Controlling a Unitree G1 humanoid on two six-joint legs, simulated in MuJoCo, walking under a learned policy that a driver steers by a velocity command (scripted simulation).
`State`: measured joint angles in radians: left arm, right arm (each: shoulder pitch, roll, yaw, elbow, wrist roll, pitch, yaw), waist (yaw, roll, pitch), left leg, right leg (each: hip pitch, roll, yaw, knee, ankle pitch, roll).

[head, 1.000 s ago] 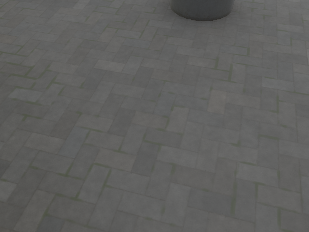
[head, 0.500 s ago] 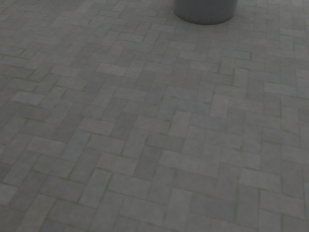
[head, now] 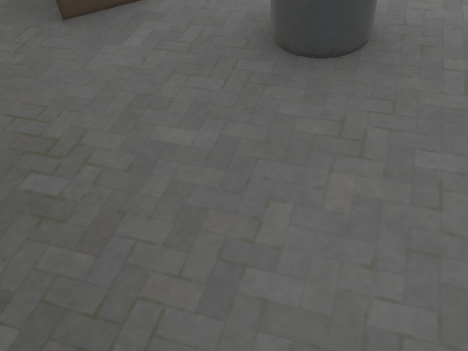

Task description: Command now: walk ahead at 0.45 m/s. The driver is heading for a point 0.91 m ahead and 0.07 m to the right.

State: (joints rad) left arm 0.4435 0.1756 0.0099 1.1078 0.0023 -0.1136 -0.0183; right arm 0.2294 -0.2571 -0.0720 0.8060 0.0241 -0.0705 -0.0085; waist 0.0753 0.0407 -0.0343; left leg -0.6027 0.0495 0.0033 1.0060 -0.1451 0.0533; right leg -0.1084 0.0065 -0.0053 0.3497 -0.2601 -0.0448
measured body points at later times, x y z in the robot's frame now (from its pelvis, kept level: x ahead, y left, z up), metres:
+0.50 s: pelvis +0.30 +0.05 -0.01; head +0.32 +0.05 +0.44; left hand +0.36 +0.32 -0.14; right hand +0.39 -0.21 -0.14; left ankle +0.34 +0.13 -0.75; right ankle +0.27 -0.10 -0.65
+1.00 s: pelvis +0.60 -0.03 -0.01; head +0.63 -0.04 +0.44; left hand +0.70 +0.24 -0.13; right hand +0.67 -0.30 -0.15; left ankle +0.55 +0.13 -0.66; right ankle +0.65 -0.11 -0.75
